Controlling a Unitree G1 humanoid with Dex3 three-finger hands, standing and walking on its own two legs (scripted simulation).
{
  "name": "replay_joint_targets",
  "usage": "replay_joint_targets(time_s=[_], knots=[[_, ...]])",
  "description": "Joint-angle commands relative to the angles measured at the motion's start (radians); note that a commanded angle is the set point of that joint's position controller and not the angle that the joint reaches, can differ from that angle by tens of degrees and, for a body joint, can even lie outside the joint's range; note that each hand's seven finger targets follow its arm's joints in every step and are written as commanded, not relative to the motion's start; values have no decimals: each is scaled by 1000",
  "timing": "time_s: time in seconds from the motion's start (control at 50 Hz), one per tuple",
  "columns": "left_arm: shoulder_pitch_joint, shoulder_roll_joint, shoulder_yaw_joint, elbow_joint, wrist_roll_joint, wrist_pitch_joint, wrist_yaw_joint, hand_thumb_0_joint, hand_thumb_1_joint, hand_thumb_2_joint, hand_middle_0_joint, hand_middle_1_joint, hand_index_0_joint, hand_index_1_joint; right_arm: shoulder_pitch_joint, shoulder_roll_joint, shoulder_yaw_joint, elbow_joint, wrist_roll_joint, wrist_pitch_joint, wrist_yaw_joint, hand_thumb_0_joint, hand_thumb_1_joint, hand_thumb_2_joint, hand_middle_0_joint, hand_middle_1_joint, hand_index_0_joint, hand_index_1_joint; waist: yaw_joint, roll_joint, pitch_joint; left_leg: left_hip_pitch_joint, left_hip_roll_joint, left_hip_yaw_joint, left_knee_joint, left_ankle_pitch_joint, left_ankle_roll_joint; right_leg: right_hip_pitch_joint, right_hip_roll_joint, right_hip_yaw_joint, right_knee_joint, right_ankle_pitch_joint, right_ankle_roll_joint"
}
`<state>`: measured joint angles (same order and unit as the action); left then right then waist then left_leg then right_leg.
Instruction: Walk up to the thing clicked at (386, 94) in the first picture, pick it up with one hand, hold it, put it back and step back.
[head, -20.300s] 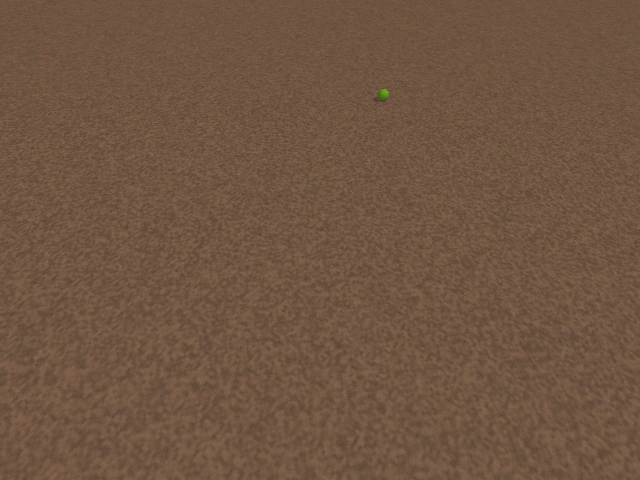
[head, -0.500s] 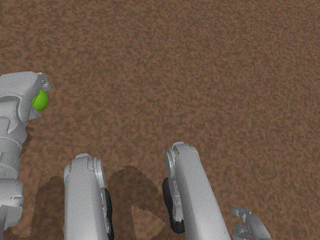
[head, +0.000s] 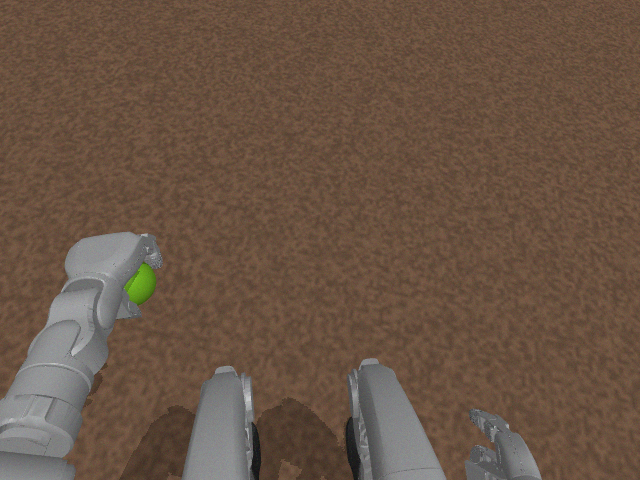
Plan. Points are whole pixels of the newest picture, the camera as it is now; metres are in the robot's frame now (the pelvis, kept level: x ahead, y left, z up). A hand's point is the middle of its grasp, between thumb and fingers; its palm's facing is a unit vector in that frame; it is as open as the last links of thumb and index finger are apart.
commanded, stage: lift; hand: left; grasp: from above
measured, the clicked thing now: (130, 282) +0.40 +0.24 -0.09
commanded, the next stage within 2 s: hold in 0.62 s
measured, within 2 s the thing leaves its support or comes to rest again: neither
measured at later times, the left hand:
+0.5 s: hand (91, 252) +0.37 +0.23 +0.05, palm faces -0.43 -0.09 -0.90, open 8.9 cm
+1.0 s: hand (69, 215) +0.39 +0.23 +0.11, palm faces -0.44 -0.07 -0.89, open 8.9 cm
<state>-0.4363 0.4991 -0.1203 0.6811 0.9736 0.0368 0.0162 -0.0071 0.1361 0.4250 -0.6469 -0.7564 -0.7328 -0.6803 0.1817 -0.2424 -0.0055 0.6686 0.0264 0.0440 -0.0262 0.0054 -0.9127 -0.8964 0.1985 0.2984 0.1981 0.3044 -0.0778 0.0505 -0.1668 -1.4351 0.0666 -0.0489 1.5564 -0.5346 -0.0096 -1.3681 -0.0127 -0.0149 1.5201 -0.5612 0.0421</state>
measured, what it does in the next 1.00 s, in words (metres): rises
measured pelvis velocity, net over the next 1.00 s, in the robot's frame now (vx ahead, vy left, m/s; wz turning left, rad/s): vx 0.07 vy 0.00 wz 0.01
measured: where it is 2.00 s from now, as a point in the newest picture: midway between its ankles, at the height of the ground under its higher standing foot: outside the picture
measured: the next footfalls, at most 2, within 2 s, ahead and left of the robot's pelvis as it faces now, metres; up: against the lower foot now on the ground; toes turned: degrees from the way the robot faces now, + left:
none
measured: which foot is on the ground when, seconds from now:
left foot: down 0.00-1.00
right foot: down 0.00-1.00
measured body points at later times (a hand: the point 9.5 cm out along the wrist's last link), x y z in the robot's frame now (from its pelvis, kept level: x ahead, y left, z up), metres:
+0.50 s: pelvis +0.04 +0.00 +0.12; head +0.10 +0.01 +0.57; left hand +0.39 +0.23 +0.10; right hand +0.14 -0.26 +0.00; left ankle +0.09 +0.13 -0.55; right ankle +0.08 -0.15 -0.55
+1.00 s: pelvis +0.07 +0.00 +0.16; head +0.10 +0.00 +0.61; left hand +0.41 +0.23 +0.16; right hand +0.18 -0.26 +0.04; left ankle +0.09 +0.13 -0.55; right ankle +0.08 -0.15 -0.55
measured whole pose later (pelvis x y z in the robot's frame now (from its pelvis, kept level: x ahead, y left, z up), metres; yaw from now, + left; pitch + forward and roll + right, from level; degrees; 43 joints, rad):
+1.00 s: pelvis +0.07 +0.00 +0.16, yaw +0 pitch +7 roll -1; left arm -0.32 0.38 -0.20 0.78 1.00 0.03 0.05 0.00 0.12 0.44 -0.66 -0.75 -0.75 -0.67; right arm 0.25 -0.25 -0.05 0.72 0.04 0.02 -0.04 0.01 -0.91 -0.89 0.20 0.30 0.20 0.30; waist -0.03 0.04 -0.08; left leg -0.52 0.05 0.04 0.73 -0.33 -0.01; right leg -0.48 -0.03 0.02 0.70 -0.35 0.04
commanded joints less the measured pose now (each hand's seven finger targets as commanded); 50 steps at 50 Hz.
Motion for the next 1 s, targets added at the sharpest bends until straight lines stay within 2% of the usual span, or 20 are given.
replay_joint_targets(time_s=[0.0,0.04,0.08,0.12,0.14,0.18,0.2,0.28,0.3,0.32,0.36,0.4,0.54,0.6,0.68,0.72,0.78,0.84,0.94,0.98], knots=[[-284,186,75,-137,7,-7,60,0,621,666,-877,-848,-956,-768,55,-154,-61,-71,6,-49,-31,0,-905,-904,200,300,200,300,-17,45,-375,474,-40,-4,-363,-24,22,283,46,-9,-345,32,-61],[-289,150,42,-125,18,-11,67,0,606,648,-867,-844,-948,-763,62,-148,-59,-61,8,-60,-37,0,-906,-904,200,300,200,300,-25,46,-348,514,-43,0,-403,-3,19,328,46,-2,-392,52,-61],[-247,160,61,-99,14,-13,78,0,581,627,-841,-846,-926,-759,53,-148,-62,-63,10,-69,-40,0,-906,-904,200,300,200,300,-2,33,-327,545,-46,-3,-452,-3,17,379,46,1,-434,49,-60],[-262,127,32,-91,22,-14,88,0,572,623,-847,-817,-924,-739,57,-143,-61,-59,12,-76,-43,0,-906,-905,200,300,200,300,-7,49,-303,589,-50,-1,-499,-1,14,410,48,6,-477,53,-61],[-263,136,45,-84,22,-14,94,0,567,614,-837,-833,-919,-750,56,-144,-63,-54,10,-81,-44,0,-907,-906,200,300,200,300,-3,50,-301,613,-47,-4,-517,11,12,433,49,5,-490,69,-59],[-247,128,40,-62,30,-11,109,0,560,605,-841,-818,-919,-738,62,-141,-63,-46,12,-85,-47,0,-908,-906,200,300,199,300,6,29,-294,650,-53,8,-546,59,12,485,48,5,-532,107,-58],[-270,114,20,-66,35,-12,112,0,576,596,-845,-826,-930,-739,70,-140,-63,-44,12,-86,-48,0,-908,-906,200,300,199,300,-10,28,-286,663,-57,21,-550,89,14,511,50,9,-553,129,-57],[-280,117,32,-50,23,-6,141,0,610,659,-890,-828,-962,-755,75,-141,-68,-36,11,-93,-48,0,-907,-905,200,300,200,300,-2,25,-276,747,-60,40,-617,135,15,597,46,16,-632,167,-51],[-271,95,11,-26,27,0,143,0,626,657,-893,-833,-970,-755,76,-135,-66,-31,12,-93,-47,0,-906,-904,200,300,200,300,-2,17,-258,761,-59,35,-636,152,13,610,48,14,-644,181,-51],[-253,106,26,-16,32,4,147,0,636,664,-898,-843,-975,-765,81,-141,-70,-27,13,-92,-46,0,-905,-905,200,300,200,300,8,16,-262,779,-60,34,-650,171,12,630,48,15,-654,202,-51],[-246,98,16,-15,33,8,149,0,629,655,-903,-824,-977,-750,85,-138,-72,-24,12,-90,-44,0,-906,-904,200,300,200,300,14,1,-263,812,-63,36,-672,233,12,682,48,18,-678,262,-49],[-264,94,11,-24,26,9,146,0,659,670,-908,-855,-991,-771,83,-139,-76,-24,11,-92,-44,0,-905,-903,200,300,200,300,13,15,-269,859,-64,42,-696,272,12,719,45,19,-704,304,-45],[-244,69,-4,-17,23,7,137,0,687,677,-913,-887,-1009,-790,80,-140,-81,-33,11,-85,-36,0,-904,-901,200,300,200,300,21,15,-213,955,-61,44,-802,297,7,780,44,12,-789,317,-48],[-227,81,8,-16,20,2,132,0,690,695,-915,-898,-1011,-801,76,-143,-85,-32,12,-85,-33,0,-905,-901,200,300,200,300,32,13,-208,992,-61,44,-835,324,3,816,47,7,-813,334,-49],[-234,69,-1,-31,22,-3,131,0,709,689,-923,-905,-1027,-800,79,-146,-86,-33,13,-80,-31,0,-905,-901,200,300,200,300,22,-12,-194,1030,-61,51,-862,372,7,858,47,8,-848,379,-47],[-206,62,-2,-32,24,-2,130,0,676,690,-910,-865,-1000,-774,79,-145,-90,-29,13,-76,-28,0,-902,-898,200,300,200,300,34,-6,-212,1062,-63,57,-869,422,5,885,46,10,-856,419,-47],[-227,88,8,-47,41,-3,118,0,625,667,-886,-829,-969,-746,83,-148,-93,-22,12,-71,-27,0,-903,-899,200,300,200,300,32,6,-223,1089,-64,60,-879,489,2,919,49,10,-861,475,-47],[-222,70,-6,-45,40,-9,96,0,626,679,-884,-839,-966,-756,75,-151,-94,-32,15,-62,-26,0,-904,-899,200,300,200,300,28,-22,-195,1091,-68,70,-893,487,8,935,48,15,-888,487,-43],[-178,64,-7,-60,33,-15,67,0,630,692,-910,-813,-980,-743,49,-149,-91,-58,19,-53,-23,0,-905,-901,200,300,200,300,44,-26,-154,1107,-70,76,-933,461,8,961,49,13,-918,455,-45],[-186,81,7,-95,33,-20,60,0,618,692,-906,-807,-974,-738,44,-151,-92,-65,21,-49,-23,0,-906,-901,200,300,200,300,50,-14,-165,1122,-70,77,-942,464,7,974,49,15,-924,456,-46]])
